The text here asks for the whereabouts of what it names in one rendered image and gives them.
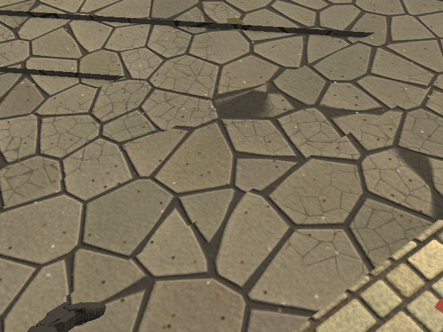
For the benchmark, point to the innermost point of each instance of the robot left hand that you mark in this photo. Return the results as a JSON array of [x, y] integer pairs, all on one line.
[[66, 316]]

